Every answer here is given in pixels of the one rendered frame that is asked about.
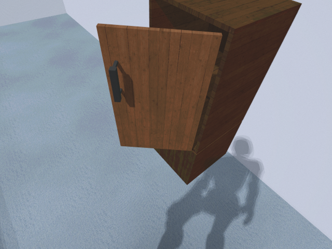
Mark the cupboard door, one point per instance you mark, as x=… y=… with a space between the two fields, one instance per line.
x=164 y=75

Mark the handle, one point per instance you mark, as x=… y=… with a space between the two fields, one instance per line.
x=113 y=74

